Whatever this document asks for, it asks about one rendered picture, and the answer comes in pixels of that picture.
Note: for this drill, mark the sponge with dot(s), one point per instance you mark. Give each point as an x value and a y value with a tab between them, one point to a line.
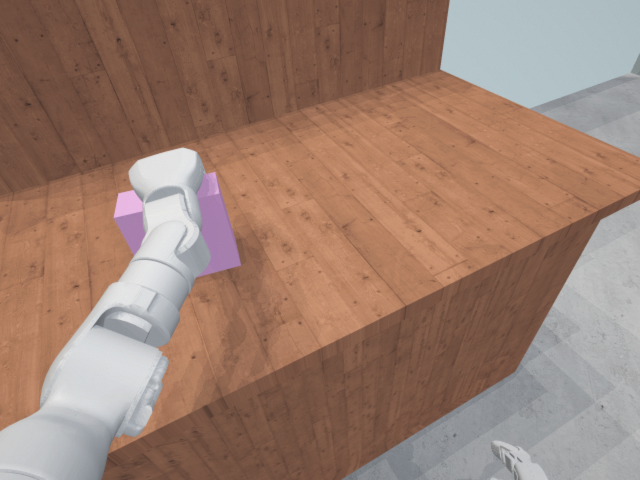
216	227

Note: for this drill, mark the robot left hand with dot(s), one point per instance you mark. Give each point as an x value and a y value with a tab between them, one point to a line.
180	165

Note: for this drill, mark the robot right hand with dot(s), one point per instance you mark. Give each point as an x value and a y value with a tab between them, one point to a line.
517	461

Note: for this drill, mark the robot left forearm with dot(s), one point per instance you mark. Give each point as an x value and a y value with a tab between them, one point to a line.
145	302

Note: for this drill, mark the robot left upper arm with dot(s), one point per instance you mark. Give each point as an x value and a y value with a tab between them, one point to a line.
108	387

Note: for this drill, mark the table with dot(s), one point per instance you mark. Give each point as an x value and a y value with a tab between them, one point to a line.
402	233

